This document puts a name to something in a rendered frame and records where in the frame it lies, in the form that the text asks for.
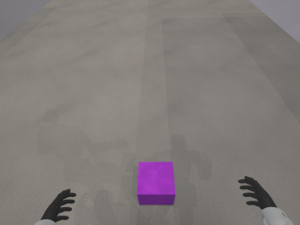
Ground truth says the robot left hand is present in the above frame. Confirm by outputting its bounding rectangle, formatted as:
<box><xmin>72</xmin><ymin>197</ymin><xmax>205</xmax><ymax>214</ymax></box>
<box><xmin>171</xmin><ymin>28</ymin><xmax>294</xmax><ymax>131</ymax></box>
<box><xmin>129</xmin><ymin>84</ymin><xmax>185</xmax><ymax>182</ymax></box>
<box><xmin>41</xmin><ymin>189</ymin><xmax>77</xmax><ymax>222</ymax></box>

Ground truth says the right robot forearm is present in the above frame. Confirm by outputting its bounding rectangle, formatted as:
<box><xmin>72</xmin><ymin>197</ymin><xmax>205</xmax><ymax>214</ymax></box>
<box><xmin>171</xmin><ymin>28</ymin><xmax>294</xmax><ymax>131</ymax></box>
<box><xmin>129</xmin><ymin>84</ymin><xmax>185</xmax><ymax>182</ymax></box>
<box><xmin>261</xmin><ymin>206</ymin><xmax>293</xmax><ymax>225</ymax></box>

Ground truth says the robot right hand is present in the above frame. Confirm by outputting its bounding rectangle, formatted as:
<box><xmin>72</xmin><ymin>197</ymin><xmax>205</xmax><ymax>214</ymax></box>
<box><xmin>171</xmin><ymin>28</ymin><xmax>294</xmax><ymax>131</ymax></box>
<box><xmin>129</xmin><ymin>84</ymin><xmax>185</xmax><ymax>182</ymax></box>
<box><xmin>238</xmin><ymin>176</ymin><xmax>277</xmax><ymax>210</ymax></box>

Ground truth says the carton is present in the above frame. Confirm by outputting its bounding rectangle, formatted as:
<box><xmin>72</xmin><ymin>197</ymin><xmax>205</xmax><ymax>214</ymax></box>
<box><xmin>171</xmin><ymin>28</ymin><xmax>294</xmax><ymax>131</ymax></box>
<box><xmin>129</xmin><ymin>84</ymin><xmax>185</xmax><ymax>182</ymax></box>
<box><xmin>137</xmin><ymin>161</ymin><xmax>175</xmax><ymax>205</ymax></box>

